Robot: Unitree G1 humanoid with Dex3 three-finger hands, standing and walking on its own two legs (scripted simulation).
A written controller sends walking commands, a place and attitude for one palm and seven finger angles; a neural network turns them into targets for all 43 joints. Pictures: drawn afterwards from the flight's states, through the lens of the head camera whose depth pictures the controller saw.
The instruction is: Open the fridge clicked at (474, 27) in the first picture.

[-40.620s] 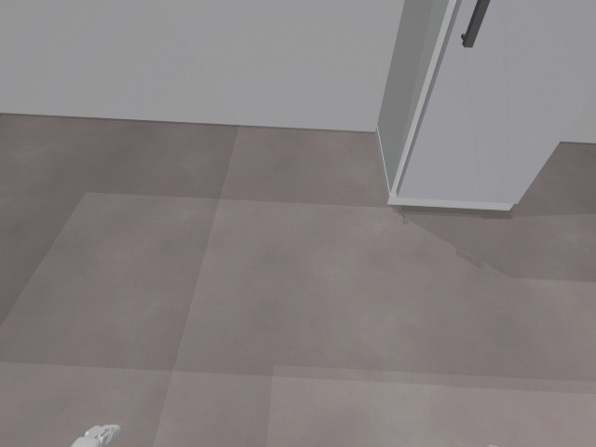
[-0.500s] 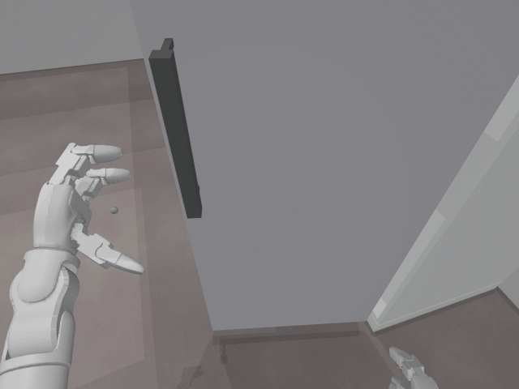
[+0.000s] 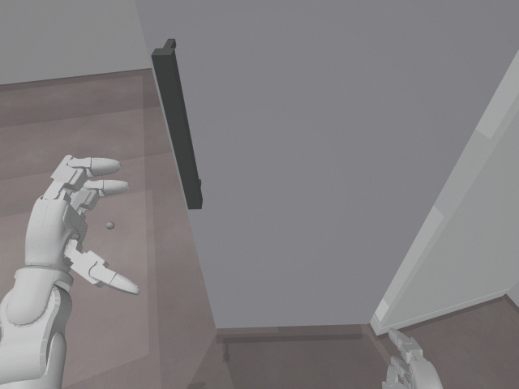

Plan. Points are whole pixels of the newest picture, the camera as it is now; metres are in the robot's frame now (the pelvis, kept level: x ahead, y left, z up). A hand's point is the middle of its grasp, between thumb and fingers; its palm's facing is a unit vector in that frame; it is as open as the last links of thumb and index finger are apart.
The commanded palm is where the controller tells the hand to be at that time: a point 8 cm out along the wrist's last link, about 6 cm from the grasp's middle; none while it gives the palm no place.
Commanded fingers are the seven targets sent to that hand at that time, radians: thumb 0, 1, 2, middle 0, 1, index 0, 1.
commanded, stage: draw the hand back to the body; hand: left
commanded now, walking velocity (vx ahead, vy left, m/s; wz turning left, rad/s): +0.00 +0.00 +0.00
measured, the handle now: (184, 134) +0.45 +0.18 +0.19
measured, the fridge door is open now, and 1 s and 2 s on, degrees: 76 76 76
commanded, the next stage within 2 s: step back with the hand held close in 1.66 s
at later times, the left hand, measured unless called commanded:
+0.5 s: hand (89, 236) +0.24 +0.25 +0.17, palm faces +0.24 -0.97 -0.03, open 14.7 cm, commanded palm +0.20 +0.29 +0.18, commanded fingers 0.00 -0.48 0.23 -0.25 -1.11 -0.25 -1.11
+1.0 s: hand (58, 247) +0.22 +0.27 +0.17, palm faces +0.45 -0.83 -0.33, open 11.6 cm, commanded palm +0.17 +0.31 +0.19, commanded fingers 0.00 0.43 0.67 -0.22 -0.58 -0.22 -0.58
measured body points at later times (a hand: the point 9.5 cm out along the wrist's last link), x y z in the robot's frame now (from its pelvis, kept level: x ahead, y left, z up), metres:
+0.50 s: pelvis +0.02 +0.01 +0.01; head -0.02 -0.01 +0.46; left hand +0.22 +0.30 +0.18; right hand +0.25 -0.19 -0.04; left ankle +0.01 +0.12 -0.72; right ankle +0.03 -0.10 -0.72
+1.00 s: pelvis +0.02 +0.01 +0.02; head -0.02 +0.00 +0.46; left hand +0.19 +0.31 +0.19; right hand +0.19 -0.21 -0.07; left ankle +0.01 +0.12 -0.72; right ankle +0.03 -0.10 -0.72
